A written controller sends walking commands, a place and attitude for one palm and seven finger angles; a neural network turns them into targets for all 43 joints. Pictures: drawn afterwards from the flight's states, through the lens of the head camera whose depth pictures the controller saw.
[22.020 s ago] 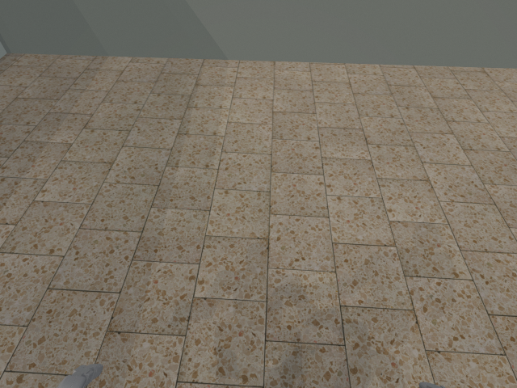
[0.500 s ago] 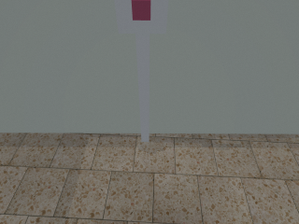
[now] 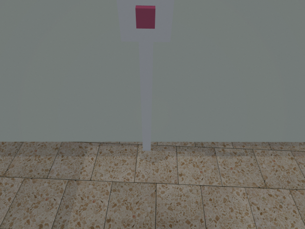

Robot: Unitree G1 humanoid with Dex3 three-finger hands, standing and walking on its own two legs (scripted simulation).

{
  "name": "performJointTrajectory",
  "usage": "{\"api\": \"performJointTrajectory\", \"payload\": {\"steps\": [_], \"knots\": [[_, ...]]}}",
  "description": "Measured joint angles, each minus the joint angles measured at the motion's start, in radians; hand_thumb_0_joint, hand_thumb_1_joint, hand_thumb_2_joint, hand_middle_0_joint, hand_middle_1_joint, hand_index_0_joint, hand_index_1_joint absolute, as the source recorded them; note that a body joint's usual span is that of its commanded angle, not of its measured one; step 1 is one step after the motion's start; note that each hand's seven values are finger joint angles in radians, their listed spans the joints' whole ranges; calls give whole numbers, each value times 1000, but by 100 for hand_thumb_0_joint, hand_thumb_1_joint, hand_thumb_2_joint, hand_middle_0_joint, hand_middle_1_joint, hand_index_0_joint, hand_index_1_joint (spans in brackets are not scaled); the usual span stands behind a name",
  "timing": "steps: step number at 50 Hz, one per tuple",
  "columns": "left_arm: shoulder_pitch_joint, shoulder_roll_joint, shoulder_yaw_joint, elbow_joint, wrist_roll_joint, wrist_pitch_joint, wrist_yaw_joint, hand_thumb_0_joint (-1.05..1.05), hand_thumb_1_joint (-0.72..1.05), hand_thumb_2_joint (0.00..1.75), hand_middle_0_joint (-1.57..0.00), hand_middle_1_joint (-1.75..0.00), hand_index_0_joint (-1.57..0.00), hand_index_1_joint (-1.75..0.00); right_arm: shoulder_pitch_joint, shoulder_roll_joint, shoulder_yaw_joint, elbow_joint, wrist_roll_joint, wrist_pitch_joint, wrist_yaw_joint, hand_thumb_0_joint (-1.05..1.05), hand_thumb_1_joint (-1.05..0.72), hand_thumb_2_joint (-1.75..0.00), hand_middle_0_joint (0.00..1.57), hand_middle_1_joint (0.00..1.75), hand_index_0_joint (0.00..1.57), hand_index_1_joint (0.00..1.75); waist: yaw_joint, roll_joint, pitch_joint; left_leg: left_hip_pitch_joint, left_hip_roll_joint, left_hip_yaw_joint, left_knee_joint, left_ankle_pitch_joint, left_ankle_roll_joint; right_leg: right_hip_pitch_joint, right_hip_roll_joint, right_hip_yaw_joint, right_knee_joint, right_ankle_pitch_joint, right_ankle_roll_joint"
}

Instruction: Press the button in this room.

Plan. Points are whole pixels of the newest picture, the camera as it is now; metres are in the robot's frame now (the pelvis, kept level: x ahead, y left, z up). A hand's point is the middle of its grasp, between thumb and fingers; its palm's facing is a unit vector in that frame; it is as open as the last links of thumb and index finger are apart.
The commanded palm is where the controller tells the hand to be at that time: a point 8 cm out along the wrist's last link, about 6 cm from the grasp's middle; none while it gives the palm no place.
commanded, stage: look at it before walking up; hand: left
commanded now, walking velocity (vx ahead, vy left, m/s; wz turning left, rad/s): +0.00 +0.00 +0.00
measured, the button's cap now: (145, 16) +0.73 +0.08 +0.21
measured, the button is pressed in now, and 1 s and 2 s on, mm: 0 0 0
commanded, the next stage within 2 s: take the last steps up to it in 0.52 s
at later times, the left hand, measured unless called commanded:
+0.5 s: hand out of the picture -0.02 +0.16 -0.18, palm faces +0.05 -0.98 -0.17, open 7.4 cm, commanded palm none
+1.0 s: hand out of the picture +0.05 +0.14 -0.18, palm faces +0.00 -0.98 -0.22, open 7.4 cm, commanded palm none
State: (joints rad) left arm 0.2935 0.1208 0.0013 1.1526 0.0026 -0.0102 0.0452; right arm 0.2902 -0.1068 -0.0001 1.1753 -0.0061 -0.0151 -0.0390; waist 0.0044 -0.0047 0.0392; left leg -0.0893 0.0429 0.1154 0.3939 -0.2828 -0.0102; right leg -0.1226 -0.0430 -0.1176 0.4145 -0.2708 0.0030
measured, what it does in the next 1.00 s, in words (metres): steps on the spot: right foot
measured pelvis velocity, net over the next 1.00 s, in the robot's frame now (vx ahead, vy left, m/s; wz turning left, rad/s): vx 0.05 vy -0.05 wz -0.03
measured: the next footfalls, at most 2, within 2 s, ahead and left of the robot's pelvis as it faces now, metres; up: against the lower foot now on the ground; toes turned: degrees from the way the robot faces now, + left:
right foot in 1.00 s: +0.10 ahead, -0.16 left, +0.00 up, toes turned -10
left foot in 1.48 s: +0.34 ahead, -0.02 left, +0.00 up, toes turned +8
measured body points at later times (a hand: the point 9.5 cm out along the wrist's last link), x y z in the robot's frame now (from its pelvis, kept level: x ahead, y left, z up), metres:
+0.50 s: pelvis +0.00 +0.00 +0.00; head +0.01 +0.00 +0.45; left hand -0.03 +0.21 -0.16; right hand -0.02 -0.21 -0.16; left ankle -0.05 +0.12 -0.74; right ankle -0.03 -0.11 -0.74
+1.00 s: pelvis +0.05 -0.05 -0.02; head +0.07 -0.08 +0.43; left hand +0.05 +0.19 -0.16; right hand -0.04 -0.26 -0.18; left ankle -0.04 +0.12 -0.74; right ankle +0.06 -0.15 -0.74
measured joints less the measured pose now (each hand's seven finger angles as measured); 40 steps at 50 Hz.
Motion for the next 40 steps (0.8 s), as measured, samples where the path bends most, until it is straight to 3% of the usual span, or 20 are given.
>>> {"api": "performJointTrajectory", "payload": {"steps": [35, 40], "knots": [[12, 1, -1, -8, 2, -2, -2, 1, 91, 90, -20, -29, -19, -30, -2, -6, -2, -9, -1, 1, 6, 0, -91, -90, 20, 30, 20, 30, 0, 0, 7, -6, 2, -1, -11, 12, -2, -6, 3, -1, -10, 10, -4], [37, 12, 12, -6, 12, 12, -22, 1, 91, 90, -20, -29, -19, -30, 17, 2, -16, -14, -9, 7, 11, 0, -91, -90, 20, 30, 20, 30, -3, -18, -15, -6, 0, 17, 19, -21, -5, -42, -5, 17, 79, -49, -11]]}}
